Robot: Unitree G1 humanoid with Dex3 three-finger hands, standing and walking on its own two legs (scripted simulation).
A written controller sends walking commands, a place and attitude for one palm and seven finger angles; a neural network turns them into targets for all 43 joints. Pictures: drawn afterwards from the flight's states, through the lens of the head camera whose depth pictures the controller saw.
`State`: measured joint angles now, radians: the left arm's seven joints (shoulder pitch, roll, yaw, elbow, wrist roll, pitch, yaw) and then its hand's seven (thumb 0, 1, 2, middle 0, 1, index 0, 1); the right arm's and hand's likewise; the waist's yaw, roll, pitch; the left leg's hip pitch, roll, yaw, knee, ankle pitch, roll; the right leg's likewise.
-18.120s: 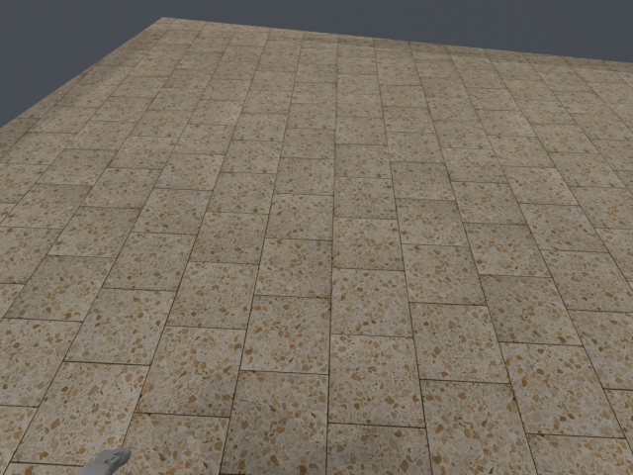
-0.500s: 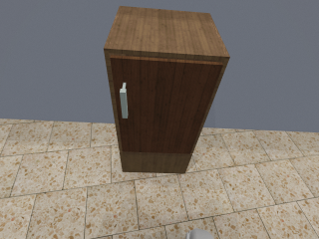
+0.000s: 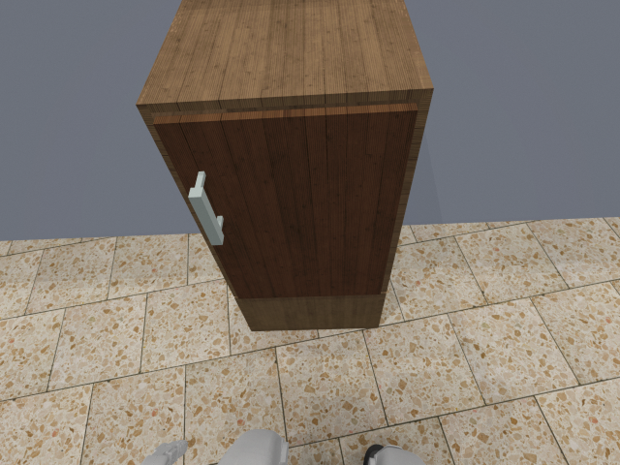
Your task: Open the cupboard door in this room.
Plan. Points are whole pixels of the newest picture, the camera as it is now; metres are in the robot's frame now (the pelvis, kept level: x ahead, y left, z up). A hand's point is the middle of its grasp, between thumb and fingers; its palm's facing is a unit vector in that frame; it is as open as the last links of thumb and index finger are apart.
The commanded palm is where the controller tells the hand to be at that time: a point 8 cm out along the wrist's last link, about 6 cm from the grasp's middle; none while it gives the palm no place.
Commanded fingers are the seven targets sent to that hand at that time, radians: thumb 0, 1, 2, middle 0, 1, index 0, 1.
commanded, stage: come to a stop and stand still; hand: left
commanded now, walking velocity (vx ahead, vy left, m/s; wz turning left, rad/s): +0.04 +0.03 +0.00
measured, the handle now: (209, 209) +0.52 +0.22 -0.04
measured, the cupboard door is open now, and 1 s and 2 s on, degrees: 0 0 0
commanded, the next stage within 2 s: look again from close up in 1.14 s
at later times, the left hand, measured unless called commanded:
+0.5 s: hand out of the picture -0.06 +0.25 -0.17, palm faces +0.01 -0.99 -0.17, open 7.4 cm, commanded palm none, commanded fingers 0.00 0.90 0.90 -0.20 -0.30 -0.20 -0.30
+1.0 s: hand out of the picture +0.02 +0.15 -0.16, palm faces +0.03 -0.98 -0.22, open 7.2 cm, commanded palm none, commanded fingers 0.00 0.90 0.90 -0.20 -0.30 -0.20 -0.30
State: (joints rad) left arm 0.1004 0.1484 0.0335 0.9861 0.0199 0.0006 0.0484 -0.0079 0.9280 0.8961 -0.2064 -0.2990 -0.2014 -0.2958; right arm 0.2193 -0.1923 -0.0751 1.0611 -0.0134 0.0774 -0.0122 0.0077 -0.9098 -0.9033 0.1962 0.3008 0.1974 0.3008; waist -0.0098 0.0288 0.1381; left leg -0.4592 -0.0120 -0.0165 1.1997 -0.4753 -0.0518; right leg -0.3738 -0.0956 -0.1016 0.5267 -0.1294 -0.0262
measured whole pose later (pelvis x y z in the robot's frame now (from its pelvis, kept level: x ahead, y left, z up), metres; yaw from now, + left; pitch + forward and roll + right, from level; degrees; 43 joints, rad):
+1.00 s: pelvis -0.05 -0.02 +0.00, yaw +0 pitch -2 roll -1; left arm 0.16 0.14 0.02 1.09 0.00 -0.02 0.04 0.00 0.95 0.90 -0.20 -0.30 -0.20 -0.30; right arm 0.26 -0.16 -0.03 1.13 -0.02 0.02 -0.04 0.01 -0.91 -0.90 0.19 0.30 0.20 0.30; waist -0.02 0.05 0.04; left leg -0.21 0.08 0.04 0.53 -0.28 -0.04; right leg -0.16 0.05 -0.12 0.47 -0.29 -0.07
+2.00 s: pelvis -0.07 +0.02 -0.01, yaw -1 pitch +2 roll +1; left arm 0.43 0.17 0.04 0.21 -0.13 -0.10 0.12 0.03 0.89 0.87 -0.20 -0.33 -0.20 -0.33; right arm 0.36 -0.24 -0.01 0.87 0.03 -0.25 -0.07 0.04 -0.93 -0.90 0.20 0.30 0.20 0.30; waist -0.03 0.03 -0.05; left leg -0.33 -0.03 0.06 0.60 -0.30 0.04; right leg -0.33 -0.06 -0.07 0.63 -0.33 0.00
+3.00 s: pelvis -0.10 +0.02 -0.09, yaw -2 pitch +17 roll -3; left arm 0.21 0.31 0.32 0.19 -0.34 -0.43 -0.36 0.00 -0.28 0.39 -0.29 -1.06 -0.28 -1.05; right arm 0.24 -0.27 -0.01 0.55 0.03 -0.21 -0.06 0.02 -0.91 -0.90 0.20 0.30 0.20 0.30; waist -0.02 0.00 -0.13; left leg -0.97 0.03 0.01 1.20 -0.52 0.03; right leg -0.93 -0.01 -0.10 1.14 -0.50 -0.02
